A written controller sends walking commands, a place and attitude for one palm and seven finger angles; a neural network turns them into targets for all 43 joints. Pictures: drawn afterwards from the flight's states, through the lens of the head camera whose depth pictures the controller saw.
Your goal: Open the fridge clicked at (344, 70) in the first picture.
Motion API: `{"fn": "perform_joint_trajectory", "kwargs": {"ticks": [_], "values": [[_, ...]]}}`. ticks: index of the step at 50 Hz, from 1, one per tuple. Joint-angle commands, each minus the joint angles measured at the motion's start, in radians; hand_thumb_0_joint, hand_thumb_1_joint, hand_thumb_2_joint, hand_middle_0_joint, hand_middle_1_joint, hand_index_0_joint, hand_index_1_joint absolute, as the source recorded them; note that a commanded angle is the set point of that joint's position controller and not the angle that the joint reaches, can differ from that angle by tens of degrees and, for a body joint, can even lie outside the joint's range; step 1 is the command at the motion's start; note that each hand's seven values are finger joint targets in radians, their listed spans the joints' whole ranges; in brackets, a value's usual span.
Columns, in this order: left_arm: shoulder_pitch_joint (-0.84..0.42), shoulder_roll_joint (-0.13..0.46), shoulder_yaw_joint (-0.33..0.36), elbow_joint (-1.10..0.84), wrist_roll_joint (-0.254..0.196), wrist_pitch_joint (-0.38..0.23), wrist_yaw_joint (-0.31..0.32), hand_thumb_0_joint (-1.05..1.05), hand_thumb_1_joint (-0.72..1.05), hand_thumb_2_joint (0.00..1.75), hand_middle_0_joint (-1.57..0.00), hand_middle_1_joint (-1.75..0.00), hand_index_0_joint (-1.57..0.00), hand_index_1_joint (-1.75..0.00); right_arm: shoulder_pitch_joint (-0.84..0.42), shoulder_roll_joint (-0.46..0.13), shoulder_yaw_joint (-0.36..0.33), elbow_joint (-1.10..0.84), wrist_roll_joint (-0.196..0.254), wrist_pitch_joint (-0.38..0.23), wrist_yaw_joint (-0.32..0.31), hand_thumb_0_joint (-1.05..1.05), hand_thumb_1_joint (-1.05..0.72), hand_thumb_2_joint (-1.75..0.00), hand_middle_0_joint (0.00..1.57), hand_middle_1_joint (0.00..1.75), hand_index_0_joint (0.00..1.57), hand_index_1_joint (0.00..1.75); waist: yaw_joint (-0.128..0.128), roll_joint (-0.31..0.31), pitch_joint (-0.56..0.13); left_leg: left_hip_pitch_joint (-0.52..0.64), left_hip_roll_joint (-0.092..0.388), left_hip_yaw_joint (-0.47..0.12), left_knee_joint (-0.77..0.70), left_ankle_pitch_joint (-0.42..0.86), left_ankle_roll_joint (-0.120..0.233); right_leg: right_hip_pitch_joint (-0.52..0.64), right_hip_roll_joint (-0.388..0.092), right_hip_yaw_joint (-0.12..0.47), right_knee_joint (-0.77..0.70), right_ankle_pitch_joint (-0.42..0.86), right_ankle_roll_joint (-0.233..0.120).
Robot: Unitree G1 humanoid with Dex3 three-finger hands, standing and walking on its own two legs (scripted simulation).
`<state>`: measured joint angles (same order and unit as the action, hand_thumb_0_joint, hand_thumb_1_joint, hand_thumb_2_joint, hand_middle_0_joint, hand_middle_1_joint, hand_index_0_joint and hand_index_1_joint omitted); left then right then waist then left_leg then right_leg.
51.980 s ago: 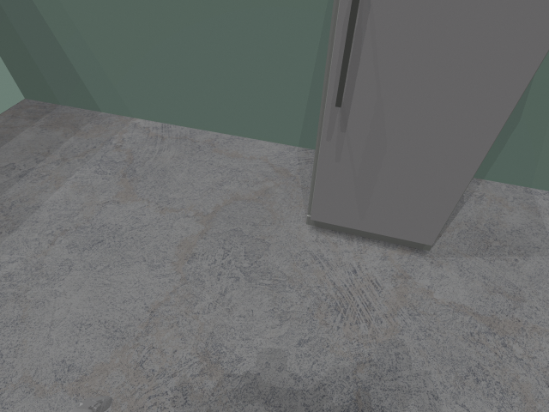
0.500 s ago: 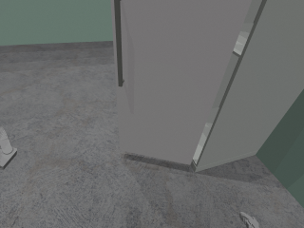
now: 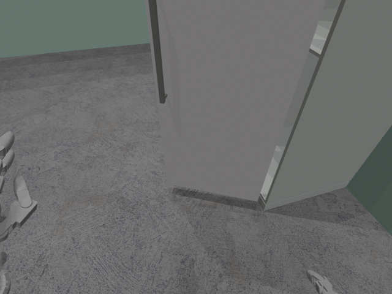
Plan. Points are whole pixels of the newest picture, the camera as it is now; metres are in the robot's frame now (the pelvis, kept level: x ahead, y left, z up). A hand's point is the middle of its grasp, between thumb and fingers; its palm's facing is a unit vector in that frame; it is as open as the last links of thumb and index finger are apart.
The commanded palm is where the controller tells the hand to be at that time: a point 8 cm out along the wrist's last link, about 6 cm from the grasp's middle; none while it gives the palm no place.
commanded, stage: let the arm hang, fingers relaxed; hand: left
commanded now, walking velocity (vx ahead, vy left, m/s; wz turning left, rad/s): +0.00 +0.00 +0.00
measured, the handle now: (159, 51) +0.84 +0.19 +0.14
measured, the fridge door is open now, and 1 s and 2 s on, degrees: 60 60 60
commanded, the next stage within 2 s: look to check the result in 1.08 s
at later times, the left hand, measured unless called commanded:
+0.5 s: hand out of the picture +0.00 +0.22 -0.16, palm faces +0.01 -0.97 -0.24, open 7.2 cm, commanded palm none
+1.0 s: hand out of the picture +0.06 +0.22 -0.16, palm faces -0.03 -0.98 -0.20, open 7.4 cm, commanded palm none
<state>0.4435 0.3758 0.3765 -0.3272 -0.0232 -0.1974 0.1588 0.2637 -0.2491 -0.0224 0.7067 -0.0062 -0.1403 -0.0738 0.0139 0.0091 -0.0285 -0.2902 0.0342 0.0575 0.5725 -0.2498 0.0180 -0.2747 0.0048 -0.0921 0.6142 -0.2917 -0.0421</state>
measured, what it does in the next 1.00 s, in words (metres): stands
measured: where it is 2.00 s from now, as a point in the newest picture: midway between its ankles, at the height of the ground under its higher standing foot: outside the picture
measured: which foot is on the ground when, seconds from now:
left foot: down 0.00-1.00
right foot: down 0.00-1.00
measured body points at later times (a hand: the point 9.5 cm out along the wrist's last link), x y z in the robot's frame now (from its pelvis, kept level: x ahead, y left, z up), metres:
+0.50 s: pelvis +0.01 +0.02 +0.01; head +0.04 +0.03 +0.46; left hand +0.00 +0.27 -0.14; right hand +0.04 -0.23 -0.14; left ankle +0.04 +0.12 -0.73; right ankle +0.01 -0.10 -0.73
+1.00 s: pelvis +0.02 +0.04 +0.02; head +0.03 +0.04 +0.47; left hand +0.07 +0.27 -0.14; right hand +0.05 -0.19 -0.14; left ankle +0.04 +0.12 -0.73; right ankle +0.01 -0.10 -0.73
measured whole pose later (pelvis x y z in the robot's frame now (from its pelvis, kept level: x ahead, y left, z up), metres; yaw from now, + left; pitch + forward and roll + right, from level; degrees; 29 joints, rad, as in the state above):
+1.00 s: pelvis +0.02 +0.04 +0.02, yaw +0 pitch -1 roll +0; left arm 0.18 0.19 -0.01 1.12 0.02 0.00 0.03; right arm 0.19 -0.17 -0.02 1.14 -0.02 0.00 -0.01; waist -0.01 -0.01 0.04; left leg -0.19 -0.02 0.09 0.38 -0.18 0.05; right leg -0.15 -0.02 0.05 0.38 -0.22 0.03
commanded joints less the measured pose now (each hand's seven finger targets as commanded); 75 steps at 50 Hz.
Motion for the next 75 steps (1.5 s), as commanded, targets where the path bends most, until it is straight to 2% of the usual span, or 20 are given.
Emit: {"fn": "perform_joint_trajectory", "kwargs": {"ticks": [1, 2, 3, 4, 5, 6, 7, 8, 9, 11, 12, 15, 19, 21, 29, 35, 41, 45, 56, 75], "values": [[-0.081, -0.018, -0.247, 0.494, 0.065, 0.217, -0.142, 0.00, 0.90, 0.90, -0.20, -0.30, -0.20, -0.30, -0.085, -0.194, -0.058, -0.043, -0.019, 0.077, 0.081, 0.00, -0.90, -0.90, 0.20, 0.30, 0.20, 0.30, -0.050, 0.111, 0.064, -0.160, 0.245, -0.324, -0.234, 0.099, 0.168, -0.142, -0.025, 0.111, 0.300, -0.263, 0.046], [-0.098, -0.042, -0.267, 0.536, 0.059, 0.214, -0.147, 0.00, 0.90, 0.90, -0.20, -0.30, -0.20, -0.30, -0.094, -0.162, -0.041, -0.037, -0.033, 0.080, 0.079, 0.00, -0.90, -0.90, 0.20, 0.30, 0.20, 0.30, -0.047, 0.097, 0.031, -0.216, 0.243, -0.338, -0.247, 0.010, 0.174, -0.117, -0.029, 0.121, 0.312, -0.286, 0.049], [-0.113, -0.030, -0.278, 0.592, 0.056, 0.205, -0.151, 0.00, 0.90, 0.90, -0.20, -0.30, -0.20, -0.30, -0.107, -0.159, -0.031, -0.045, -0.041, 0.086, 0.080, 0.00, -0.90, -0.90, 0.20, 0.30, 0.20, 0.30, -0.026, 0.050, 0.022, -0.217, 0.215, -0.310, -0.223, 0.037, 0.157, -0.070, -0.033, 0.118, 0.237, -0.260, 0.044], [-0.105, -0.012, -0.284, 0.655, 0.056, 0.190, -0.153, 0.00, 0.90, 0.90, -0.20, -0.30, -0.20, -0.30, -0.126, -0.167, -0.024, -0.046, -0.041, 0.092, 0.079, 0.00, -0.90, -0.90, 0.20, 0.30, 0.20, 0.30, 0.004, -0.031, -0.017, -0.168, 0.174, -0.246, -0.147, 0.144, 0.123, 0.004, -0.035, 0.104, 0.080, -0.152, 0.040], [-0.095, 0.021, -0.288, 0.717, 0.059, 0.175, -0.151, 0.00, 0.90, 0.90, -0.20, -0.30, -0.20, -0.30, -0.135, -0.173, -0.021, -0.038, -0.032, 0.097, 0.076, 0.00, -0.90, -0.90, 0.20, 0.30, 0.20, 0.30, 0.027, -0.173, -0.083, -0.115, 0.091, -0.164, -0.020, 0.193, 0.068, 0.083, -0.067, 0.137, -0.091, 0.111, 0.031], [-0.132, 0.084, -0.291, 0.770, 0.058, 0.169, -0.143, 0.00, 0.90, 0.90, -0.20, -0.30, -0.20, -0.30, -0.127, -0.151, -0.021, -0.047, -0.015, 0.104, 0.073, 0.00, -0.90, -0.90, 0.20, 0.30, 0.20, 0.30, 0.003, -0.299, -0.113, -0.131, 0.004, -0.087, 0.063, 0.103, 0.016, 0.119, -0.188, 0.297, -0.157, 0.329, -0.010], [-0.158, 0.082, -0.298, 0.841, 0.055, 0.171, -0.141, 0.00, 0.90, 0.90, -0.20, -0.30, -0.20, -0.30, -0.092, -0.115, -0.025, -0.018, -0.021, 0.116, 0.074, 0.00, -0.90, -0.90, 0.20, 0.30, 0.20, 0.30, -0.021, -0.287, -0.088, -0.139, -0.030, -0.048, 0.090, -0.039, -0.011, 0.111, -0.270, 0.379, -0.183, 0.481, -0.054], [-0.205, 0.081, -0.319, 0.892, 0.049, 0.178, -0.141, 0.00, 0.90, 0.90, -0.20, -0.30, -0.20, -0.30, -0.042, -0.110, -0.023, 0.024, -0.016, 0.132, 0.075, 0.00, -0.90, -0.90, 0.20, 0.30, 0.20, 0.30, -0.058, -0.174, -0.069, -0.058, -0.029, -0.039, 0.065, -0.116, -0.018, 0.038, -0.296, 0.361, -0.211, 0.333, -0.089], [-0.243, 0.069, -0.328, 0.933, 0.049, 0.183, -0.137, 0.00, 0.90, 0.90, -0.20, -0.30, -0.20, -0.30, -0.058, -0.108, -0.023, 0.053, -0.024, 0.144, 0.070, 0.00, -0.90, -0.90, 0.20, 0.30, 0.20, 0.30, -0.060, -0.151, -0.018, -0.009, -0.021, -0.047, 0.040, -0.047, -0.014, -0.036, -0.237, 0.352, -0.226, 0.244, -0.077], [-0.272, 0.054, -0.342, 1.015, 0.044, 0.184, -0.135, 0.00, 0.90, 0.90, -0.20, -0.30, -0.20, -0.30, -0.069, -0.106, -0.016, 0.091, -0.024, 0.147, 0.068, 0.00, -0.90, -0.90, 0.20, 0.30, 0.20, 0.30, -0.059, -0.064, 0.022, 0.056, 0.005, -0.073, -0.047, 0.124, -0.008, -0.052, -0.152, 0.272, -0.204, 0.228, -0.028], [-0.261, 0.029, -0.349, 1.057, 0.041, 0.183, -0.135, 0.00, 0.90, 0.90, -0.20, -0.30, -0.20, -0.30, -0.076, -0.103, -0.012, 0.115, -0.022, 0.144, 0.066, 0.00, -0.90, -0.90, 0.20, 0.30, 0.20, 0.30, -0.049, 0.017, 0.020, 0.081, 0.031, -0.084, -0.083, 0.172, -0.003, -0.039, -0.130, 0.246, -0.200, 0.220, -0.010], [-0.201, -0.023, -0.341, 1.167, 0.043, 0.184, -0.133, 0.00, 0.90, 0.90, -0.20, -0.30, -0.20, -0.30, -0.087, -0.085, -0.011, 0.171, -0.024, 0.142, 0.057, 0.00, -0.90, -0.90, 0.20, 0.30, 0.20, 0.30, -0.021, 0.163, 0.016, 0.059, 0.061, -0.109, -0.158, 0.107, 0.010, 0.041, -0.090, 0.200, -0.227, 0.131, 0.000], [-0.202, -0.031, -0.353, 1.262, 0.040, 0.185, -0.135, 0.00, 0.90, 0.90, -0.20, -0.30, -0.20, -0.30, -0.061, -0.079, -0.013, 0.231, -0.018, 0.147, 0.052, 0.00, -0.90, -0.90, 0.20, 0.30, 0.20, 0.30, -0.024, 0.100, -0.010, 0.080, 0.069, -0.114, -0.193, 0.033, 0.010, 0.078, -0.087, 0.193, -0.274, 0.085, -0.003], [-0.204, -0.030, -0.356, 1.295, 0.041, 0.184, -0.135, 0.00, 0.90, 0.90, -0.20, -0.30, -0.20, -0.30, -0.049, -0.087, -0.017, 0.254, -0.015, 0.147, 0.051, 0.00, -0.90, -0.90, 0.20, 0.30, 0.20, 0.30, -0.025, 0.028, -0.005, 0.097, 0.076, -0.126, -0.205, 0.048, 0.013, 0.076, -0.085, 0.186, -0.287, 0.091, -0.003], [-0.205, -0.041, -0.365, 1.392, 0.042, 0.185, -0.130, 0.00, 0.90, 0.90, -0.20, -0.30, -0.20, -0.30, -0.029, -0.078, -0.015, 0.337, -0.013, 0.143, 0.049, 0.00, -0.90, -0.90, 0.20, 0.30, 0.20, 0.30, -0.027, -0.027, 0.039, 0.124, 0.089, -0.119, -0.255, 0.066, 0.015, 0.057, -0.090, 0.178, -0.299, 0.097, 0.008], [-0.205, -0.043, -0.368, 1.420, 0.044, 0.185, -0.128, 0.00, 0.90, 0.90, -0.20, -0.30, -0.20, -0.30, -0.037, -0.069, -0.014, 0.371, -0.014, 0.141, 0.052, 0.00, -0.90, -0.90, 0.20, 0.30, 0.20, 0.30, -0.025, -0.005, 0.063, 0.124, 0.086, -0.115, -0.278, 0.052, 0.014, 0.045, -0.091, 0.180, -0.298, 0.089, 0.013], [-0.207, -0.049, -0.367, 1.430, 0.046, 0.178, -0.124, 0.00, 0.90, 0.90, -0.20, -0.30, -0.20, -0.30, -0.035, -0.060, -0.014, 0.389, -0.011, 0.134, 0.052, 0.00, -0.90, -0.90, 0.20, 0.30, 0.20, 0.30, -0.024, -0.019, 0.042, 0.152, 0.086, -0.104, -0.268, 0.131, 0.013, 0.059, -0.098, 0.183, -0.292, 0.143, 0.018], [-0.211, -0.059, -0.369, 1.432, 0.045, 0.181, -0.124, 0.00, 0.90, 0.90, -0.20, -0.30, -0.20, -0.30, -0.043, -0.052, -0.010, 0.400, -0.012, 0.134, 0.051, 0.00, -0.90, -0.90, 0.20, 0.30, 0.20, 0.30, -0.025, 0.014, 0.074, 0.139, 0.085, -0.101, -0.285, 0.106, 0.011, 0.050, -0.097, 0.182, -0.296, 0.126, 0.021], [-0.187, -0.074, -0.368, 1.441, 0.044, 0.176, -0.121, 0.00, 0.90, 0.90, -0.20, -0.30, -0.20, -0.30, -0.027, -0.039, -0.011, 0.411, -0.008, 0.129, 0.046, 0.00, -0.90, -0.90, 0.20, 0.30, 0.20, 0.30, -0.024, -0.003, 0.038, 0.178, 0.083, -0.091, -0.266, 0.183, 0.015, 0.074, -0.101, 0.180, -0.295, 0.181, 0.021], [-0.162, -0.096, -0.373, 1.464, 0.044, 0.183, -0.120, 0.00, 0.90, 0.90, -0.20, -0.30, -0.20, -0.30, -0.007, -0.025, -0.011, 0.423, -0.009, 0.135, 0.042, 0.00, -0.90, -0.90, 0.20, 0.30, 0.20, 0.30, -0.029, 0.002, 0.093, 0.162, 0.081, -0.091, -0.284, 0.110, 0.017, 0.044, -0.094, 0.180, -0.302, 0.128, 0.020]]}}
